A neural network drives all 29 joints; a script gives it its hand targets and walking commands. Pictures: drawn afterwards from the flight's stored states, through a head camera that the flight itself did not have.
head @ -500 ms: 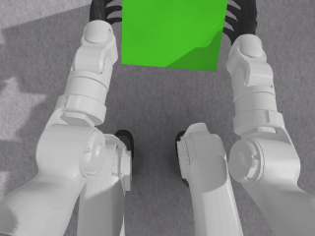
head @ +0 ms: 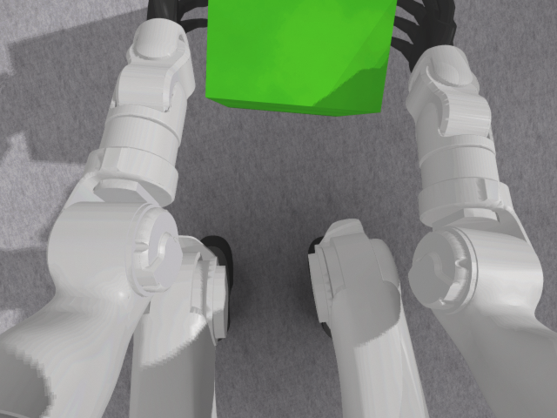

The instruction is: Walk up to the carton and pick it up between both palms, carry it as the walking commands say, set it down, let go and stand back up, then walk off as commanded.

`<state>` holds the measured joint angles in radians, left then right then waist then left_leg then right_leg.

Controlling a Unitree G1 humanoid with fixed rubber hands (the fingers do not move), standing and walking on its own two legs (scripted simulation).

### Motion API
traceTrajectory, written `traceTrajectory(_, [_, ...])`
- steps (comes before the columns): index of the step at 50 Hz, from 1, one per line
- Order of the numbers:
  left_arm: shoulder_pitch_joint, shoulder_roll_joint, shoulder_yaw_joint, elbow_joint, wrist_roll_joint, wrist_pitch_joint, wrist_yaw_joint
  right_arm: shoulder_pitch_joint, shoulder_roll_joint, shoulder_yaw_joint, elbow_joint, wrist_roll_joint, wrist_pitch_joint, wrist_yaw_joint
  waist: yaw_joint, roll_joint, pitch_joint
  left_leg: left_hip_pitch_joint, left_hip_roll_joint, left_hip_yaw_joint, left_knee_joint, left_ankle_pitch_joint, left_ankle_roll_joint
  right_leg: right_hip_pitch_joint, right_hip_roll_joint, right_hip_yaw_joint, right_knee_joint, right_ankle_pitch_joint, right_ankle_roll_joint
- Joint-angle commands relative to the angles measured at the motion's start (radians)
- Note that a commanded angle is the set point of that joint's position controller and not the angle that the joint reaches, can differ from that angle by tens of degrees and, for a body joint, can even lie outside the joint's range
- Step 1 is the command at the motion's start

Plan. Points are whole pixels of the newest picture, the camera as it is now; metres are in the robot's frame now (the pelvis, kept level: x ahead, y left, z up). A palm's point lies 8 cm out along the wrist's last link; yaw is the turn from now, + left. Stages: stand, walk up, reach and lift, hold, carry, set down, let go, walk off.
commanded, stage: set down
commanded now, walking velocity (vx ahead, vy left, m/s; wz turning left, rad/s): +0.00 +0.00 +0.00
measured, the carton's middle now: (293, 32) +0.58 -0.05 -0.25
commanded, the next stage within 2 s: none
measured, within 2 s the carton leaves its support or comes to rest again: rests again in 0.86 s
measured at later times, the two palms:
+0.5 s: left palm (169, 19) +0.56 +0.10 -0.15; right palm (428, 44) +0.52 -0.19 -0.14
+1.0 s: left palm (169, 18) +0.56 +0.10 -0.15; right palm (426, 41) +0.53 -0.19 -0.15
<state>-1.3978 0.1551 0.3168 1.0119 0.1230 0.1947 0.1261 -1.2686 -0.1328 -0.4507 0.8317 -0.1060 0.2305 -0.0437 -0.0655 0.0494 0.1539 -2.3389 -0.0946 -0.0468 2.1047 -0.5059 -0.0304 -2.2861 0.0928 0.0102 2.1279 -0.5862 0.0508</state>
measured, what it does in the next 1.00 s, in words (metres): stands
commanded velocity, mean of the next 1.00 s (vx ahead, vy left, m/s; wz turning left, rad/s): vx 0.00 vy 0.00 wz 0.00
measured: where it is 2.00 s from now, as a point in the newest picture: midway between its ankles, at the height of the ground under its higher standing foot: (273, 304)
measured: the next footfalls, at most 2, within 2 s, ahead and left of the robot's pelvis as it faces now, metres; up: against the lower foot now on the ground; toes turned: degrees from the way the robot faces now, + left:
none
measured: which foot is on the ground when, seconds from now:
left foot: down 0.00-1.00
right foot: down 0.00-1.00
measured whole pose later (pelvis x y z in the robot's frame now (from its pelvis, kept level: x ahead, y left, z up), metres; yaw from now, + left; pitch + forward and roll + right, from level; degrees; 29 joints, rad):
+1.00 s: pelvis +0.01 +0.00 +0.00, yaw -1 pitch +44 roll -2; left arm -1.39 0.15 0.38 1.03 0.17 0.10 0.06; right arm -1.26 -0.13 -0.51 0.86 -0.13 0.14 0.00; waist -0.06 0.03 0.16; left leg -2.34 -0.08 -0.05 2.14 -0.56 -0.03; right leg -2.29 0.10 0.01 2.16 -0.63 0.05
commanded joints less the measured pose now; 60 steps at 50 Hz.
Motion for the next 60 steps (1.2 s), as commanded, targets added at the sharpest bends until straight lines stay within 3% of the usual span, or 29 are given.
traceTrajectory(1, [-0.344,-0.848,-0.264,0.073,-0.033,-0.009,-0.253,-0.514,0.864,0.366,0.022,0.059,-0.018,0.256,-0.022,0.002,-0.884,0.515,-0.060,0.102,-0.125,0.160,0.046,0.409,0.040,-0.089,-0.181,0.270,0.000])
traceTrajectory(2, [-0.371,-0.839,-0.266,0.045,-0.039,-0.015,-0.252,-0.523,0.835,0.366,0.000,0.067,-0.018,0.259,-0.002,0.001,-0.893,0.504,-0.053,0.102,-0.113,0.169,0.043,0.407,0.036,-0.077,-0.178,0.265,-0.004])
traceTrajectory(3, [-0.365,-0.840,-0.276,0.047,-0.045,-0.021,-0.259,-0.491,0.837,0.360,0.042,0.051,-0.015,0.259,-0.057,-0.059,-0.887,0.490,-0.056,0.080,-0.112,0.168,0.047,0.410,0.040,-0.088,-0.179,0.280,0.003])
traceTrajectory(4, [-0.378,-0.856,-0.303,0.026,-0.048,-0.016,-0.254,-0.498,0.830,0.367,-0.015,0.072,-0.029,0.259,-0.030,0.015,-0.918,0.525,-0.054,0.094,-0.103,0.212,0.034,0.387,0.042,-0.090,-0.161,0.313,-0.005])
traceTrajectory(6, [-0.397,-0.840,-0.301,0.017,-0.052,-0.021,-0.247,-0.442,0.829,0.337,0.038,0.058,-0.020,0.258,-0.059,0.022,-0.928,0.573,-0.049,0.091,-0.108,0.171,0.037,0.390,0.041,-0.084,-0.173,0.264,-0.011])
traceTrajectory(10, [-0.289,-0.831,-0.240,0.065,0.004,-0.016,-0.240,-0.463,0.811,0.345,0.043,0.058,-0.025,0.277,0.000,0.004,-0.842,0.538,-0.059,0.080,-0.131,0.186,0.045,0.314,0.040,-0.087,-0.165,0.251,-0.004])
traceTrajectory(11, [-0.321,-0.828,-0.268,0.052,-0.027,-0.021,-0.246,-0.479,0.788,0.346,0.021,0.044,-0.030,0.273,-0.043,-0.039,-0.863,0.525,-0.056,0.061,-0.121,0.188,0.045,0.318,0.035,-0.093,-0.157,0.264,-0.005])
traceTrajectory(16, [-0.323,-0.799,-0.265,0.063,-0.010,-0.012,-0.238,-0.393,0.753,0.289,0.085,0.013,-0.024,0.271,-0.063,0.026,-0.856,0.570,-0.056,0.076,-0.121,0.171,0.026,0.336,0.030,-0.086,-0.170,0.250,-0.006])
traceTrajectory(20, [-0.277,-0.776,-0.240,0.090,0.006,-0.013,-0.234,-0.436,0.757,0.324,0.059,0.040,-0.034,0.271,0.004,0.012,-0.838,0.551,-0.054,0.069,-0.126,0.175,0.038,0.316,0.028,-0.080,-0.153,0.244,-0.007])
traceTrajectory(27, [-0.262,-0.781,-0.229,0.094,0.004,-0.022,-0.250,-0.378,0.715,0.271,0.093,0.001,-0.036,0.257,-0.037,0.010,-0.779,0.481,-0.054,0.067,-0.116,0.165,0.030,0.319,0.038,-0.071,-0.157,0.261,-0.012])
traceTrajectory(30, [-0.218,-0.728,-0.212,0.130,0.018,-0.025,-0.249,-0.381,0.735,0.302,0.089,0.006,-0.035,0.256,0.001,-0.006,-0.796,0.477,-0.052,0.084,-0.106,0.161,0.033,0.339,0.030,-0.067,-0.158,0.256,-0.003])
traceTrajectory(31, [-0.235,-0.726,-0.217,0.102,0.008,-0.032,-0.254,-0.378,0.728,0.307,0.086,0.011,-0.037,0.252,-0.019,-0.047,-0.770,0.441,-0.046,0.076,-0.101,0.173,0.039,0.339,0.035,-0.073,-0.154,0.286,0.001])
traceTrajectory(32, [-0.236,-0.729,-0.236,0.102,0.016,-0.027,-0.254,-0.354,0.718,0.281,0.107,0.019,-0.038,0.251,-0.006,0.041,-0.778,0.454,-0.045,0.094,-0.102,0.162,0.025,0.339,0.035,-0.056,-0.158,0.276,-0.010])
traceTrajectory(33, [-0.199,-0.711,-0.192,0.133,0.034,-0.028,-0.253,-0.346,0.731,0.278,0.116,0.002,-0.033,0.252,0.013,-0.002,-0.761,0.466,-0.045,0.089,-0.104,0.166,0.032,0.324,0.035,-0.063,-0.160,0.265,0.000])
traceTrajectory(36, [-0.197,-0.735,-0.210,0.104,0.019,-0.031,-0.262,-0.301,0.721,0.277,0.132,-0.007,-0.041,0.242,-0.012,0.003,-0.743,0.434,-0.046,0.084,-0.098,0.191,0.030,0.319,0.036,-0.056,-0.160,0.291,-0.011])
traceTrajectory(38, [-0.190,-0.688,-0.187,0.123,0.033,-0.037,-0.255,-0.303,0.738,0.289,0.138,0.006,-0.035,0.238,0.017,-0.004,-0.760,0.427,-0.039,0.101,-0.089,0.162,0.031,0.380,0.033,-0.039,-0.178,0.287,-0.002])
traceTrajectory(39, [-0.156,-0.701,-0.175,0.158,0.043,-0.033,-0.259,-0.294,0.693,0.257,0.164,-0.022,-0.036,0.235,-0.024,-0.018,-0.706,0.397,-0.039,0.083,-0.103,0.147,0.031,0.330,0.035,-0.058,-0.166,0.270,0.001])
traceTrajectory(40, [-0.198,-0.681,-0.192,0.131,0.036,-0.041,-0.258,-0.307,0.715,0.291,0.146,0.004,-0.036,0.233,0.017,-0.038,-0.772,0.423,-0.036,0.098,-0.085,0.148,0.031,0.384,0.035,-0.043,-0.172,0.271,0.005])
traceTrajectory(42, [-0.189,-0.677,-0.193,0.147,0.032,-0.032,-0.257,-0.318,0.690,0.255,0.133,-0.013,-0.041,0.232,-0.013,0.017,-0.725,0.440,-0.035,0.080,-0.093,0.153,0.031,0.323,0.034,-0.048,-0.156,0.256,-0.007])
traceTrajectory(45, [-0.183,-0.671,-0.184,0.158,0.038,-0.035,-0.256,-0.339,0.693,0.270,0.137,-0.003,-0.045,0.230,0.002,-0.035,-0.734,0.438,-0.039,0.070,-0.103,0.148,0.034,0.339,0.032,-0.059,-0.153,0.251,0.002])
traceTrajectory(46, [-0.157,-0.662,-0.163,0.166,0.051,-0.032,-0.254,-0.316,0.692,0.261,0.138,-0.008,-0.041,0.234,0.017,-0.007,-0.747,0.467,-0.042,0.080,-0.102,0.154,0.030,0.342,0.035,-0.056,-0.161,0.246,0.004])
traceTrajectory(48, [-0.182,-0.655,-0.178,0.132,0.035,-0.039,-0.255,-0.272,0.670,0.251,0.162,-0.019,-0.044,0.232,-0.022,-0.014,-0.723,0.438,-0.041,0.071,-0.104,0.148,0.028,0.328,0.034,-0.055,-0.164,0.254,-0.003])
traceTrajectory(51, [-0.183,-0.624,-0.183,0.143,0.059,-0.041,-0.239,-0.290,0.651,0.233,0.167,-0.004,-0.052,0.232,0.026,0.049,-0.739,0.501,-0.039,0.081,-0.109,0.159,0.022,0.282,0.038,-0.053,-0.156,0.228,-0.007])
traceTrajectory(53, [-0.189,-0.553,-0.172,0.151,0.048,-0.050,-0.223,-0.275,0.583,0.203,0.212,-0.016,-0.054,0.222,-0.012,0.029,-0.715,0.490,-0.033,0.070,-0.107,0.131,0.016,0.280,0.026,-0.064,-0.147,0.205,-0.002])
traceTrajectory(54, [-0.163,-0.540,-0.177,0.131,0.050,-0.057,-0.219,-0.256,0.588,0.211,0.204,-0.009,-0.057,0.219,0.006,0.024,-0.719,0.519,-0.033,0.072,-0.109,0.175,0.019,0.287,0.032,-0.062,-0.149,0.230,0.001])
traceTrajectory(55, [-0.163,-0.556,-0.172,0.140,0.038,-0.055,-0.223,-0.250,0.541,0.186,0.171,-0.036,-0.066,0.213,-0.049,-0.001,-0.725,0.518,-0.038,0.053,-0.101,0.201,0.013,0.283,0.029,-0.079,-0.149,0.268,0.005])
traceTrajectory(56, [-0.145,-0.534,-0.168,0.149,0.031,-0.054,-0.216,-0.241,0.536,0.201,0.182,-0.038,-0.064,0.206,-0.013,0.000,-0.748,0.548,-0.037,0.060,-0.105,0.196,0.012,0.309,0.020,-0.069,-0.149,0.244,-0.003])
traceTrajectory(57, [-0.144,-0.529,-0.170,0.162,0.023,-0.059,-0.215,-0.260,0.543,0.199,0.187,-0.029,-0.070,0.204,-0.035,-0.033,-0.761,0.526,-0.037,0.052,-0.095,0.194,0.015,0.325,0.017,-0.073,-0.152,0.257,0.002])
traceTrajectory(60, [-0.115,-0.445,-0.138,0.175,0.039,-0.072,-0.189,-0.236,0.460,0.196,0.186,-0.017,-0.089,0.178,0.002,-0.026,-0.784,0.540,-0.033,0.070,-0.097,0.201,0.009,0.340,0.018,-0.076,-0.161,0.261,0.012])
